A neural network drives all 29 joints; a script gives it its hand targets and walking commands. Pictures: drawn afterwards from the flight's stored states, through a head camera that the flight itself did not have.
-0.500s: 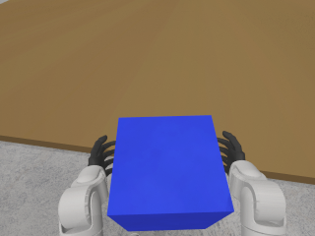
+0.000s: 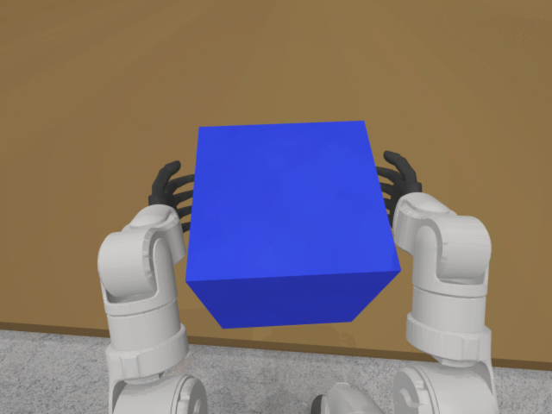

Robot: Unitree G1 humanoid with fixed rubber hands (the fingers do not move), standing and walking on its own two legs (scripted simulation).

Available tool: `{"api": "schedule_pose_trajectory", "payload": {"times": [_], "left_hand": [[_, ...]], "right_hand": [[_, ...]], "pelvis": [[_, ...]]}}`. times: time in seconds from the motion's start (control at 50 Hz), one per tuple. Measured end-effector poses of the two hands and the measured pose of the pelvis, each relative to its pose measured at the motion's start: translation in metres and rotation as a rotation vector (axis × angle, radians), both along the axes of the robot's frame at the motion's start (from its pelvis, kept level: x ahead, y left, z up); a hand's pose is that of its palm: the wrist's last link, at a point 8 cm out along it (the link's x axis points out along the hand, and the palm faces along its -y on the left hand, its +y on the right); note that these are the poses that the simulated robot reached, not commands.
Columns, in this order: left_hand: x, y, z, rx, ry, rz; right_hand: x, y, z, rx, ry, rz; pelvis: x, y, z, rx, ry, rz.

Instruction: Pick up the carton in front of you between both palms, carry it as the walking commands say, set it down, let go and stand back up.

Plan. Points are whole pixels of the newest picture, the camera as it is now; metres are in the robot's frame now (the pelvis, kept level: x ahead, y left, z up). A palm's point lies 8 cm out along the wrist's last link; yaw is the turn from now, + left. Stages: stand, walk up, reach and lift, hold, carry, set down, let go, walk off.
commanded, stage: carry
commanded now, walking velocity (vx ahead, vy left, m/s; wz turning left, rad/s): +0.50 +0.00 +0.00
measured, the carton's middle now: (285, 237) +0.34 +0.00 +0.09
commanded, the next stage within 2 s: none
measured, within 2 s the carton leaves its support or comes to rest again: neither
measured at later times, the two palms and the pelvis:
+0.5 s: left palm (201, 111) +0.62 +0.13 +0.12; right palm (357, 104) +0.62 -0.17 +0.12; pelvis +0.25 -0.02 -0.01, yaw +0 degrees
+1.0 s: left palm (211, 94) +0.69 +0.12 +0.11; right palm (355, 88) +0.69 -0.18 +0.12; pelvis +0.35 -0.03 +0.00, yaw -1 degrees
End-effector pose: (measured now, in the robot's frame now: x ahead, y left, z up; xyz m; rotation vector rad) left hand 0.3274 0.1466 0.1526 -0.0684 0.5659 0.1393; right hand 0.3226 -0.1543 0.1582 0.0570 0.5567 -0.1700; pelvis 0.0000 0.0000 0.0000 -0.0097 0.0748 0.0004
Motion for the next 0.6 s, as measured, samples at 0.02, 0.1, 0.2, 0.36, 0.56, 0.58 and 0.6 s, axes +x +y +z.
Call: {"api": "schedule_pose_trajectory", "payload": {"times": [0.02,0.1,0.2,0.36,0.56,0.58,0.6], "left_hand": [[0.017,-0.001,-0.003,0.003,0.009,0.006],[0.089,-0.008,-0.018,0.02,0.022,0.041],[0.154,-0.009,-0.043,0.02,0.088,0.085],[0.224,-0.008,-0.052,-0.056,0.042,0.151],[0.313,-0.018,-0.026,-0.049,-0.033,0.026],[0.319,-0.02,-0.023,-0.042,-0.019,0.018],[0.325,-0.022,-0.019,-0.036,-0.009,0.012]], "right_hand": [[0.019,-0.002,-0.005,0.003,0.009,0.005],[0.1,-0.008,-0.028,0.026,0.022,0.037],[0.179,-0.008,-0.056,0.069,0.09,0.066],[0.253,-0.005,-0.061,0.125,0.045,0.032],[0.311,-0.017,-0.029,0.052,-0.039,-0.037],[0.315,-0.019,-0.027,0.053,-0.026,-0.043],[0.319,-0.021,-0.025,0.056,-0.016,-0.048]], "pelvis": [[0.015,-0.003,-0.003,0.004,-0.001,0.004],[0.075,-0.017,-0.025,0.015,-0.022,0.022],[0.117,-0.029,-0.022,0.008,-0.003,0.021],[0.184,-0.036,-0.004,0.033,0.038,0.017],[0.273,-0.018,-0.007,0.026,0.023,-0.007],[0.279,-0.017,-0.004,0.022,0.024,-0.007],[0.285,-0.016,-0.002,0.019,0.023,-0.007]]}}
